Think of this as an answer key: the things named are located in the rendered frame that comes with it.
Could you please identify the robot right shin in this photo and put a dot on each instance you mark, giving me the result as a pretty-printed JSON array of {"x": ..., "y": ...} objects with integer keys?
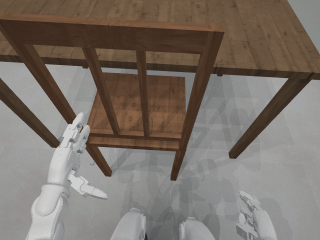
[{"x": 190, "y": 218}]

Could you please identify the robot left forearm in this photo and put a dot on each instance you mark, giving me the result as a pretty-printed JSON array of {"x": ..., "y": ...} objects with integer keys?
[{"x": 48, "y": 213}]

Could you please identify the robot left thigh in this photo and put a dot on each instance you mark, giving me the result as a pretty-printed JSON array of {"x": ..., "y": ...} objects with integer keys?
[{"x": 132, "y": 226}]

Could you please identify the left robot hand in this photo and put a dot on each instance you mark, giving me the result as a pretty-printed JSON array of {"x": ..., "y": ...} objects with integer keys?
[{"x": 67, "y": 155}]

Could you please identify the table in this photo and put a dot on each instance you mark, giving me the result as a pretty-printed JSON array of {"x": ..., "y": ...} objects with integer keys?
[{"x": 262, "y": 38}]

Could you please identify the chair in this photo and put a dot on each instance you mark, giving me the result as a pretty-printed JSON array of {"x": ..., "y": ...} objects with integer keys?
[{"x": 130, "y": 111}]

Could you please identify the right robot hand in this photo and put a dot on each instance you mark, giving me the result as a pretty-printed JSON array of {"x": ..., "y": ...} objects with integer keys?
[{"x": 260, "y": 226}]

